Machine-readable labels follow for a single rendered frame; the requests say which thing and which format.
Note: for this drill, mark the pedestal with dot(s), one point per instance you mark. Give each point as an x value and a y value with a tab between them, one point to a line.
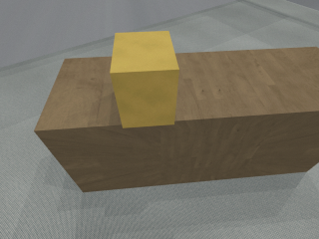
240	113

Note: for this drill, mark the carton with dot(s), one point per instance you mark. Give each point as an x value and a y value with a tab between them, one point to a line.
144	73

